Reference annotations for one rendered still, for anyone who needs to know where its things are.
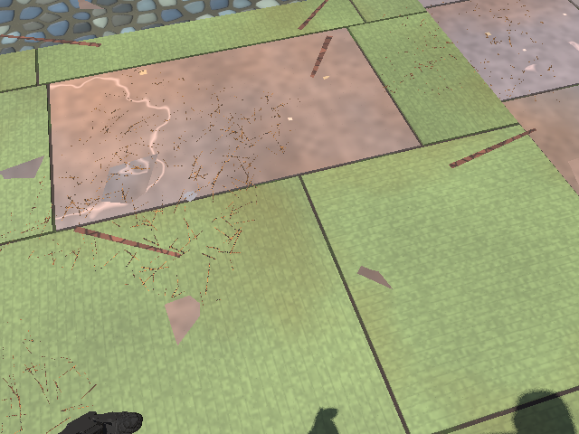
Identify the left robot hand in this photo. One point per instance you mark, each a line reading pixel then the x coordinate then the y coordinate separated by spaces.
pixel 108 423

